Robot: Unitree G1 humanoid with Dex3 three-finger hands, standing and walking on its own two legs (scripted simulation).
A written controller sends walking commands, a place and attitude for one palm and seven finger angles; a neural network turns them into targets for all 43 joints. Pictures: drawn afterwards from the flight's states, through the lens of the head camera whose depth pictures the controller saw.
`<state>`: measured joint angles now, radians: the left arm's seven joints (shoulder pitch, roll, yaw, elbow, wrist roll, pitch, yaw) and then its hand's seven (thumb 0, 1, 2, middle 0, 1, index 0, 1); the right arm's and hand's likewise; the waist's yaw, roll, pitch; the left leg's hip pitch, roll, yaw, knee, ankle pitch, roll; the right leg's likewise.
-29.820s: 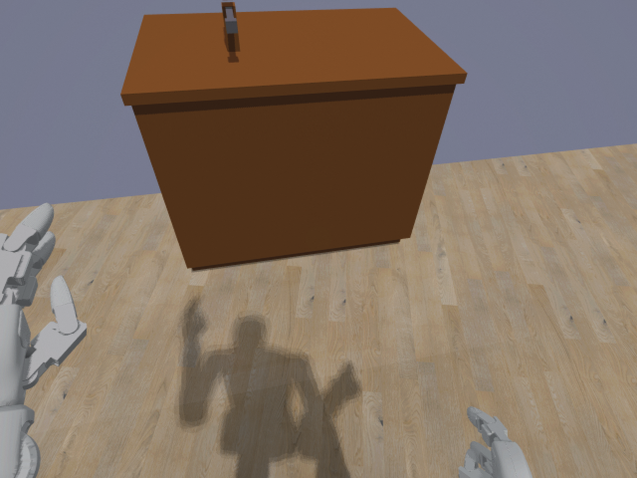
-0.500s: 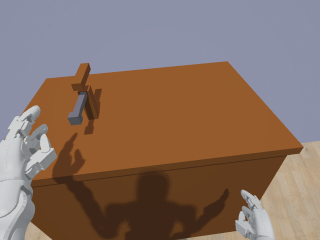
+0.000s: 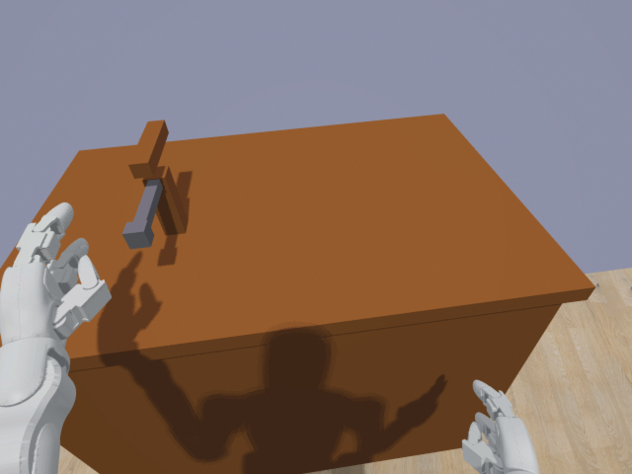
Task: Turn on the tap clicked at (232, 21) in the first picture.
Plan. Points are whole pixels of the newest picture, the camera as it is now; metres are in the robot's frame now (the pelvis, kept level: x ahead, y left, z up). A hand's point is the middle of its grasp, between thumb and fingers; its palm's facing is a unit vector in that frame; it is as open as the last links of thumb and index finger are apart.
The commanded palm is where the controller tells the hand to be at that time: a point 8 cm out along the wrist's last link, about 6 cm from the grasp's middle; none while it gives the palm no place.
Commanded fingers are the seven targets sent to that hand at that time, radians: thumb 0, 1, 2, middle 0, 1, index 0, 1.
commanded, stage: reach beside the lever's end, fingers flat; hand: left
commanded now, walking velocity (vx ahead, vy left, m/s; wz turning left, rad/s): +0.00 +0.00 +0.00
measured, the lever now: (138, 234) +0.36 +0.30 +0.14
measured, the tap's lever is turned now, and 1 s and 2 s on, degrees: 0 0 1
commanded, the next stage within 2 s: push the lever round in 1.38 s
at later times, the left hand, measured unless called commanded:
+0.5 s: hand (104, 266) +0.28 +0.29 +0.16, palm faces +0.49 -0.87 -0.10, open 7.7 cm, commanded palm +0.24 +0.33 +0.16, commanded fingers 0.00 0.90 0.90 -0.16 -0.18 -0.16 -0.18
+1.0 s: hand (108, 246) +0.33 +0.32 +0.14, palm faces +0.48 -0.87 -0.09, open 7.8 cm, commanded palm +0.28 +0.36 +0.14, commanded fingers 0.00 0.90 0.90 -0.15 -0.15 -0.15 -0.15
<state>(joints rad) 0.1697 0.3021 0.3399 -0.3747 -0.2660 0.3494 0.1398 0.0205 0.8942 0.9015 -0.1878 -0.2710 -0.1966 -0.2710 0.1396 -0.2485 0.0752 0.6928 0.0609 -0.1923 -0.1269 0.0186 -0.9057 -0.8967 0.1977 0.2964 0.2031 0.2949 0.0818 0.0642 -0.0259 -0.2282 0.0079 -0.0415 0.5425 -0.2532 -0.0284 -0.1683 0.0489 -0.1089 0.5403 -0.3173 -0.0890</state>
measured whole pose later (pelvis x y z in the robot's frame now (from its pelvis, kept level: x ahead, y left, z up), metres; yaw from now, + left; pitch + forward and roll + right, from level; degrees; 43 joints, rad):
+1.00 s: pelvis -0.01 +0.02 +0.00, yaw -1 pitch +0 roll +0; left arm -0.22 0.39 0.42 0.25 -0.21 0.15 0.07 0.02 0.90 0.90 -0.15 -0.16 -0.16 -0.16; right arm 0.20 -0.27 0.05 0.71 0.06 -0.16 -0.12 0.02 -0.91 -0.90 0.20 0.30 0.20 0.29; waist 0.02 0.04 -0.02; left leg -0.32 0.00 -0.02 0.55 -0.24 0.00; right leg -0.26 0.04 -0.09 0.54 -0.29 -0.06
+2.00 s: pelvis +0.00 +0.01 +0.00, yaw -1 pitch +0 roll +0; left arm -0.17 0.33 0.38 0.20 -0.19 0.13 0.12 0.02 0.90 0.90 -0.15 -0.15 -0.16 -0.15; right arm 0.20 -0.26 0.04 0.69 0.06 -0.13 -0.10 0.02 -0.91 -0.90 0.20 0.30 0.20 0.29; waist 0.02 0.05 -0.03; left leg -0.30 0.01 -0.02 0.55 -0.25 -0.01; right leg -0.24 0.05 -0.09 0.53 -0.30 -0.07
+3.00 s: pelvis +0.00 +0.02 +0.00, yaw +0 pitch -1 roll +0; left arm -0.28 0.12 0.17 0.13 -0.08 0.25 0.51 0.02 0.93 0.92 -0.15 -0.15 -0.16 -0.15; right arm 0.12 -0.23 0.04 0.70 0.02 -0.04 -0.07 0.02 -0.91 -0.90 0.20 0.30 0.20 0.29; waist 0.03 0.04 -0.03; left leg -0.30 -0.01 -0.03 0.55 -0.24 0.00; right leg -0.23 0.03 -0.10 0.54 -0.30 -0.06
